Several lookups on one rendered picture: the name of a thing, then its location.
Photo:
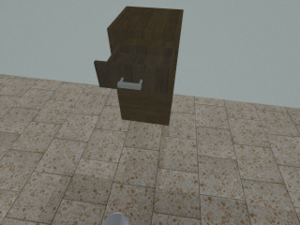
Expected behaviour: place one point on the handle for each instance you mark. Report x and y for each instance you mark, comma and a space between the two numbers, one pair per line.
130, 85

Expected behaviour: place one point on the robot left thigh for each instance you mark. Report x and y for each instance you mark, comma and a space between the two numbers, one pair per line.
116, 219

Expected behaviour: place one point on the drawer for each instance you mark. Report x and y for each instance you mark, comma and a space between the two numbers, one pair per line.
153, 65

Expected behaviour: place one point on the cabinet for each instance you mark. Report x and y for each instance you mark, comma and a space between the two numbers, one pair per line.
153, 27

